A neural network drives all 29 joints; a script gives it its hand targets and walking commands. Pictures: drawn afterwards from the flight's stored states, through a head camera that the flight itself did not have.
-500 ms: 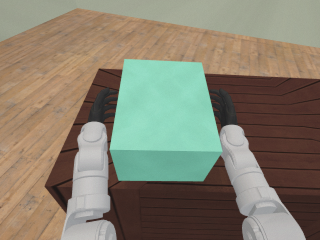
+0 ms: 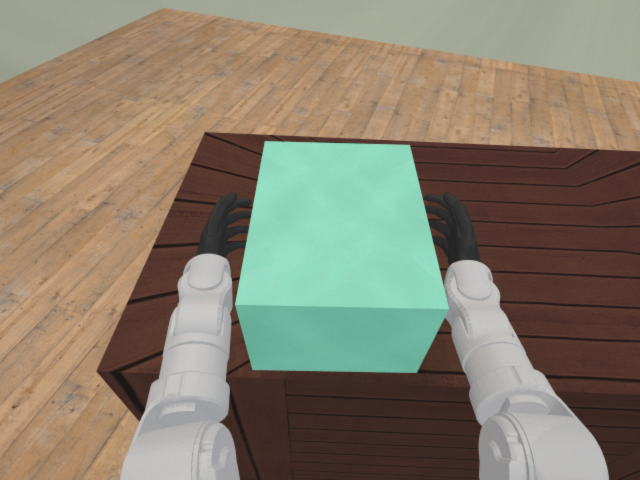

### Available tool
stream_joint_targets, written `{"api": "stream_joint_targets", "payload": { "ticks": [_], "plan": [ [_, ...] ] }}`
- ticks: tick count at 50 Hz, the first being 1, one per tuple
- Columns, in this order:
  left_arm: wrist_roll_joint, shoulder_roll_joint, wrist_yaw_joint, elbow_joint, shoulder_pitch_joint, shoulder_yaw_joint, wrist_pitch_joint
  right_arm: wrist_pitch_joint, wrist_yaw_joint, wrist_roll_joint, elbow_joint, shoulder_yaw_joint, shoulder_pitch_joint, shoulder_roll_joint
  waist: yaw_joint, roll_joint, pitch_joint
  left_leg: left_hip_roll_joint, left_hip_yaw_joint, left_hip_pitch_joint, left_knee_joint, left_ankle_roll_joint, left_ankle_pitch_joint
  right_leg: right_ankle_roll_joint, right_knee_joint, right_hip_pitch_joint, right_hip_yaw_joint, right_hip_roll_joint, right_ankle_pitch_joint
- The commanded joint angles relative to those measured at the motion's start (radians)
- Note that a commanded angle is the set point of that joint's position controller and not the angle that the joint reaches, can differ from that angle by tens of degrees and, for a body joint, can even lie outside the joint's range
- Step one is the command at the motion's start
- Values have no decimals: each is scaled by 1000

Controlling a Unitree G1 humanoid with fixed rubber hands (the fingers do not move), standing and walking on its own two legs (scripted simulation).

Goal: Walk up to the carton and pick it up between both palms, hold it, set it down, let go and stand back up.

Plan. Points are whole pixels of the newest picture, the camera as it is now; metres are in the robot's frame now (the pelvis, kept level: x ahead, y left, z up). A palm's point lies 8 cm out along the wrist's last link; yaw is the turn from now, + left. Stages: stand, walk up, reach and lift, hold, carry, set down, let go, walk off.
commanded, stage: set down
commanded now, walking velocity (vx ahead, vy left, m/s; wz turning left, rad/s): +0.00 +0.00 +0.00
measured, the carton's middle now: (336, 250) +0.42 -0.01 +0.05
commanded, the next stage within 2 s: none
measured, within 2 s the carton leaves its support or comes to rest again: rests again in 1.86 s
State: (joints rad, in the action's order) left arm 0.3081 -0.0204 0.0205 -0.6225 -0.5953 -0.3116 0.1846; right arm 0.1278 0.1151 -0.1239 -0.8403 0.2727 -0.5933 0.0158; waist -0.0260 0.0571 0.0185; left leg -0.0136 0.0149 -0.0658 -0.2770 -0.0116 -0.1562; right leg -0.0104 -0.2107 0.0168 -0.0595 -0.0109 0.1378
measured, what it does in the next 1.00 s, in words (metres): stands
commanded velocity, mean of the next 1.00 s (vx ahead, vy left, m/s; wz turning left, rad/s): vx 0.00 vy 0.00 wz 0.00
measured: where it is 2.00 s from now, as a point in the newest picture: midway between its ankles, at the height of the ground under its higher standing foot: outside the picture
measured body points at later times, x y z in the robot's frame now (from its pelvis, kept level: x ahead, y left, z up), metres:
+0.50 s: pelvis +0.00 +0.00 +0.00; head +0.01 +0.02 +0.45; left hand +0.40 +0.15 +0.06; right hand +0.38 -0.17 +0.08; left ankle +0.00 +0.12 -0.75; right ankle -0.01 -0.12 -0.75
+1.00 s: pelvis +0.00 +0.00 +0.00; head +0.04 +0.02 +0.45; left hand +0.41 +0.14 +0.03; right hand +0.38 -0.18 +0.05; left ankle +0.00 +0.12 -0.75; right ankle -0.01 -0.12 -0.75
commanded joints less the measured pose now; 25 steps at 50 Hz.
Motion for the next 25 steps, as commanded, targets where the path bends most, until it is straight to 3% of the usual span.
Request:
{"api": "stream_joint_targets", "payload": {
  "ticks": [1, 4, 6, 7, 9, 10, 12, 13, 15, 17, 18, 22, 23, 24, 25],
  "plan": [
    [-31, -533, 123, 79, -550, 290, -81, 94, -137, -40, 183, -278, -615, 448, -18, -40, -382, 37, -91, 107, -9, -47, 337, -47, -49, -176, -71, 43, -395],
    [-38, -536, 123, 70, -561, 281, -109, 107, -137, -36, 178, -304, -612, 484, 11, -51, -429, 35, -102, 76, -12, -43, 361, -54, -74, -197, -60, 36, -447],
    [-41, -542, 111, 80, -590, 296, -135, 124, -136, -48, 174, -293, -615, 486, -7, -55, -477, 39, -94, 95, -23, -46, 382, -47, -75, -171, -63, 44, -453],
    [-41, -535, 106, 78, -584, 294, -145, 123, -137, -49, 163, -299, -605, 503, 15, -47, -472, 37, -98, 93, -19, -43, 381, -57, -82, -171, -65, 42, -469],
    [-24, -520, 109, 30, -588, 283, -147, 120, -147, -57, 132, -280, -598, 503, 9, -49, -448, 36, -94, 31, 3, -35, 326, -54, -82, -200, -52, 31, -476],
    [-27, -520, 111, 21, -569, 264, -152, 121, -147, -54, 142, -288, -599, 506, 27, -19, -428, 34, -96, 19, 0, -26, 332, -59, -90, -219, -47, 27, -490],
    [-30, -521, 118, 13, -583, 255, -155, 120, -145, -64, 128, -288, -575, 506, 8, -43, -430, 42, -101, 18, -2, -30, 322, -65, -93, -209, -45, 25, -500],
    [-21, -522, 122, 5, -576, 234, -155, 117, -147, -63, 126, -271, -590, 506, 24, -29, -397, 45, -111, 28, 11, -32, 316, -68, -83, -215, -49, 28, -485],
    [-24, -531, 120, 1, -594, 248, -167, 127, -151, -86, 121, -268, -600, 516, 10, -42, -445, 33, -106, 36, -2, -32, 326, -68, -95, -207, -53, 29, -481],
    [-33, -537, 106, 20, -610, 245, -186, 138, -158, -99, 123, -248, -593, 522, 24, -30, -470, 29, -106, 40, -9, -30, 333, -55, -88, -182, -46, 26, -469],
    [-31, -519, 102, -3, -652, 255, -191, 144, -155, -121, 113, -219, -624, 513, -11, -50, -484, 32, -100, 46, -10, -41, 334, -47, -87, -161, -59, 33, -467],
    [-26, -536, 85, -21, -645, 262, -232, 164, -157, -144, 83, -190, -599, 520, 5, -74, -521, 19, -105, 61, -18, -52, 336, -45, -78, -114, -69, 34, -419],
    [-23, -535, 83, -46, -645, 256, -236, 164, -161, -152, 62, -153, -594, 505, -11, -85, -500, 18, -104, 50, -19, -55, 337, -41, -76, -97, -72, 39, -385],
    [-18, -516, 83, -57, -651, 234, -238, 167, -165, -163, 62, -150, -586, 502, -7, -64, -497, 14, -107, 53, -12, -55, 304, -44, -68, -88, -66, 36, -370],
    [-12, -520, 86, -84, -675, 241, -237, 168, -167, -173, 37, -135, -606, 497, -7, -80, -484, 12, -114, 35, -11, -56, 286, -40, -64, -70, -68, 34, -331]
  ]
}}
